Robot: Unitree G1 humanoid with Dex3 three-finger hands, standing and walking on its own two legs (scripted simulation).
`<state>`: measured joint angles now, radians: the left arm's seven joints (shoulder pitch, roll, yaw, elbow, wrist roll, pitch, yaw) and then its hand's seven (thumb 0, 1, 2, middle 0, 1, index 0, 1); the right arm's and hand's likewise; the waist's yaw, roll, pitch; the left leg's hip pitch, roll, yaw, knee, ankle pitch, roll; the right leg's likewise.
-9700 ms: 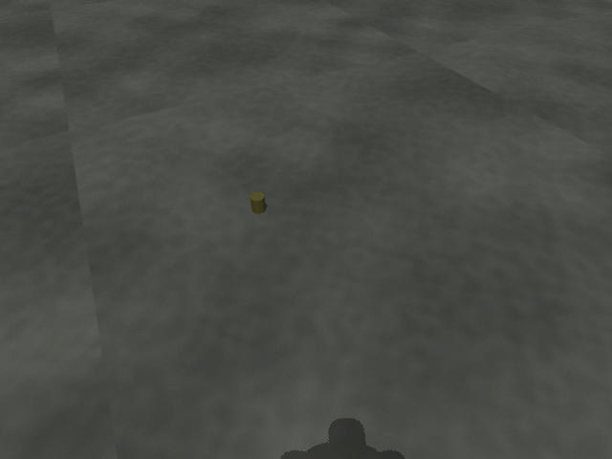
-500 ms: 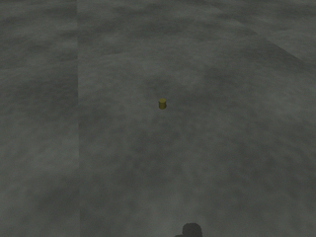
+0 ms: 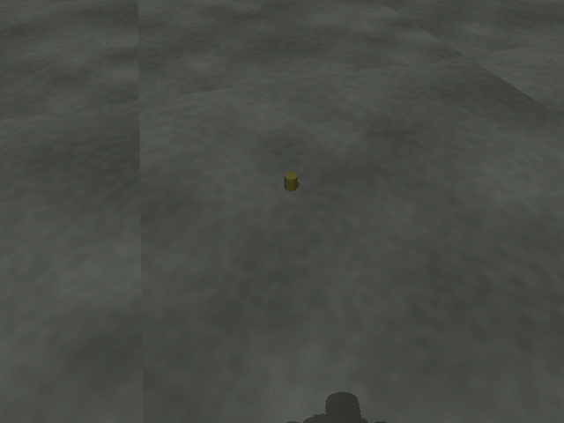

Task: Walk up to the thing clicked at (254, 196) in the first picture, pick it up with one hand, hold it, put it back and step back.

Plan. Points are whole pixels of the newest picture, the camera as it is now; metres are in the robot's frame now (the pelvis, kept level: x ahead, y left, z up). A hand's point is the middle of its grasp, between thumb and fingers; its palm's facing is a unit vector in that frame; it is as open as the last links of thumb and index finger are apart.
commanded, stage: stand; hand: left
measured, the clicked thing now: (290, 181) +1.45 -0.05 -0.74
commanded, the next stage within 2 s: walk up in 0.58 s
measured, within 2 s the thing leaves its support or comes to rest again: neither
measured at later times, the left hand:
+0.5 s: hand out of the picture +0.08 +0.25 -0.15, palm faces -0.04 -0.94 -0.35, open 7.4 cm
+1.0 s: hand (113, 405) +0.22 +0.28 -0.13, palm faces -0.23 -0.79 -0.57, open 7.4 cm
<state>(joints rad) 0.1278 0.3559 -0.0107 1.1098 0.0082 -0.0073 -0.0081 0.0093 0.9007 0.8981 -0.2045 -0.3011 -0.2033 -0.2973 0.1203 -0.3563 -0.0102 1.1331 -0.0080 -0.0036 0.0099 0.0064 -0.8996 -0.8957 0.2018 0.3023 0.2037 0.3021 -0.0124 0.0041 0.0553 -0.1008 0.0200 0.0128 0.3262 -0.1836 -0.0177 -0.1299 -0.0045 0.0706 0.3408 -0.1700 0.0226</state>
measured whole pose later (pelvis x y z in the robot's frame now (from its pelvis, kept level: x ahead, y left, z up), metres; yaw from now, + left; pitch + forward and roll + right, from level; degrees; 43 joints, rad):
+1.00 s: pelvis +0.09 -0.02 -0.04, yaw -20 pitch -3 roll -2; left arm 0.35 0.43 0.08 0.96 0.00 -0.06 0.00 0.01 0.90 0.90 -0.20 -0.30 -0.20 -0.30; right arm 0.16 -0.52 -0.12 0.89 -0.06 0.05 0.13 0.01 -0.90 -0.90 0.20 0.30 0.20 0.30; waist 0.01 0.19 0.03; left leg -0.36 0.03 -0.01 1.10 -0.54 -0.01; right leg -0.31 -0.02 -0.06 0.72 -0.37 -0.01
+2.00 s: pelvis +0.65 +0.09 -0.05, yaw -55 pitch -2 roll -2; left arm 0.33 0.43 0.05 0.81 0.03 -0.06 0.10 0.01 0.89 0.90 -0.21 -0.30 -0.21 -0.30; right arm 0.19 -0.50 -0.10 0.61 -0.06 0.08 0.12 0.01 -0.90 -0.90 0.20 0.30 0.21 0.30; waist -0.02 0.16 0.09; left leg -0.63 0.15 -0.17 1.10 -0.31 0.00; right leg -0.42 -0.11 0.01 0.78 -0.33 0.03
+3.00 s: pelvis +1.13 +0.33 -0.05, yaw -81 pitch -1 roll -3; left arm 0.28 0.48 0.08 0.85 -0.01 -0.01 0.12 0.01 0.90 0.90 -0.21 -0.30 -0.20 -0.30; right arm 0.29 -0.38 -0.07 0.67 -0.07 0.09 0.04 0.01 -0.90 -0.90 0.20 0.30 0.21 0.30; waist -0.07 0.05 0.15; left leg -0.44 0.03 0.09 0.90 -0.45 0.07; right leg -0.68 0.06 0.04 1.26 -0.46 -0.03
